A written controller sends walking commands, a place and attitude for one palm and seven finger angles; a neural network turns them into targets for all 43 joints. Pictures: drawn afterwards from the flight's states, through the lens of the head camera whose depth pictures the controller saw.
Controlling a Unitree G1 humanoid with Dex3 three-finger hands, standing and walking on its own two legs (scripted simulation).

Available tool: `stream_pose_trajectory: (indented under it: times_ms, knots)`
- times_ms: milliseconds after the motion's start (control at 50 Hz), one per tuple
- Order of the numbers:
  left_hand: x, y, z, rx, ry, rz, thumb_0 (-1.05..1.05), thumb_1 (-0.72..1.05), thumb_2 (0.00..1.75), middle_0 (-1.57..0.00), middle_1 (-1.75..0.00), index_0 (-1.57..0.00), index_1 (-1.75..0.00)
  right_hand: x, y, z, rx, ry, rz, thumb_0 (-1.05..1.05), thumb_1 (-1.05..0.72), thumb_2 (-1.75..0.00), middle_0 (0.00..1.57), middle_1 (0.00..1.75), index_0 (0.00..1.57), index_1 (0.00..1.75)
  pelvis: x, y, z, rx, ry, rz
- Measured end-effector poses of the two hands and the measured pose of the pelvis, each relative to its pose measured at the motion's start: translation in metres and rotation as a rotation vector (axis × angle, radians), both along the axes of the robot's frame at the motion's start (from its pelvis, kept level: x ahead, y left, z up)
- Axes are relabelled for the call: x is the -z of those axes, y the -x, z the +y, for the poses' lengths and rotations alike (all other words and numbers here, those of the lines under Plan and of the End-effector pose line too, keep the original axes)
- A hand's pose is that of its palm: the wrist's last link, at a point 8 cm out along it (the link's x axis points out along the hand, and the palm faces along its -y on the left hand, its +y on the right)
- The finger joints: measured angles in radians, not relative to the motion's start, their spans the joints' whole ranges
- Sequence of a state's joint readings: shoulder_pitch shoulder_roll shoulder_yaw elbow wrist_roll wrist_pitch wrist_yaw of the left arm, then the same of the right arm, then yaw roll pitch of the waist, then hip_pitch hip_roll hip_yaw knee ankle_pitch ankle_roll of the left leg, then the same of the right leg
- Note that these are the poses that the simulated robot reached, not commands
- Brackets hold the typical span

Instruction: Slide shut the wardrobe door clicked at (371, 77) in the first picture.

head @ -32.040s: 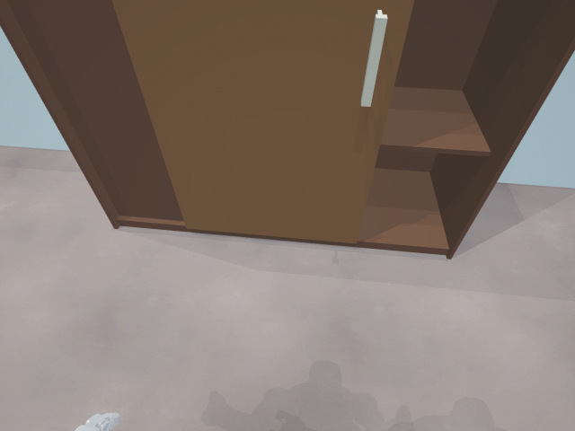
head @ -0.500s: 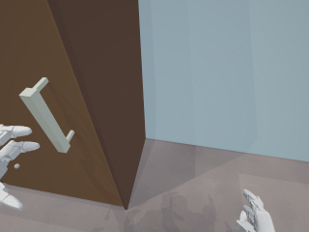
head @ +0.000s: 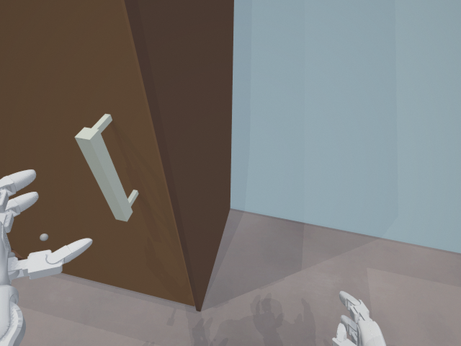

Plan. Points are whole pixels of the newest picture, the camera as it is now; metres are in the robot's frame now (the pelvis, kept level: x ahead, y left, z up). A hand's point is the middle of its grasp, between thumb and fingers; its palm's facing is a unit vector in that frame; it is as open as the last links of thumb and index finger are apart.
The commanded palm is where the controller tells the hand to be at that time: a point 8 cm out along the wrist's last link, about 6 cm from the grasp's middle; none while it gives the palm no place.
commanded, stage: draw the hand back to the body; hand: left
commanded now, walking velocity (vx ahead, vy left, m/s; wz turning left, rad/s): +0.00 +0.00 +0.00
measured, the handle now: (115, 171) +0.38 +0.28 +0.09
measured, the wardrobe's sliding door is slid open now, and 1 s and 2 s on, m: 0.00 0.00 0.00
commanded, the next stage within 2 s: step back with the hand held close in 0.72 s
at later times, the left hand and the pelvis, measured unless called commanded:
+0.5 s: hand (80, 229) +0.21 +0.24 +0.16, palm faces +0.46 -0.80 -0.39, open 7.8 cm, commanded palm +0.16 +0.27 +0.17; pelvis +0.01 -0.02 +0.00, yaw -1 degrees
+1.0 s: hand (72, 228) +0.20 +0.24 +0.16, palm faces +0.45 -0.79 -0.42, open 7.4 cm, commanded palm +0.14 +0.28 +0.18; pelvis -0.01 -0.02 +0.00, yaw -1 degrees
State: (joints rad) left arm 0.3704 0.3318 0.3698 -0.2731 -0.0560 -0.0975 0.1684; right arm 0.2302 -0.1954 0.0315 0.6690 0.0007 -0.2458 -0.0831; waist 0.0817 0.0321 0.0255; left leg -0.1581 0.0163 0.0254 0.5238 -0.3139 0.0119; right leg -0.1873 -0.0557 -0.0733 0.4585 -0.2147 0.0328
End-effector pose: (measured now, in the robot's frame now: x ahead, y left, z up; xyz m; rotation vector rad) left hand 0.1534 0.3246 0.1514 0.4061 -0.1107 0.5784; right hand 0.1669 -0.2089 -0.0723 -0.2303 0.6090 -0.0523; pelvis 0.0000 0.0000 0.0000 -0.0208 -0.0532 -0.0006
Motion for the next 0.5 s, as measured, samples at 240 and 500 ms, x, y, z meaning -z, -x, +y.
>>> stream_pose_trajectory:
  times_ms: [240,500]
  knots:
    - [-0.005,-0.019,-0.03,0.099,-0.011,0.016,0.01,0.4,0.66,-0.22,-0.59,-0.23,-0.59,-0.001,0.002,-0.025,0.075,0.008,0.026,0.01,-0.9,-0.9,0.2,0.3,0.2,0.3,-0.004,-0.011,-0.005,0.022,-0.004,-0.01]
    - [-0.021,-0.012,-0.051,0.113,-0.06,-0.001,0.01,0.8,0.85,-0.21,-0.36,-0.21,-0.35,-0.002,-0.012,-0.043,0.087,-0.003,0.012,0.01,-0.9,-0.9,0.2,0.3,0.2,0.3,-0.005,-0.013,-0.02,0.021,-0.006,-0.007]
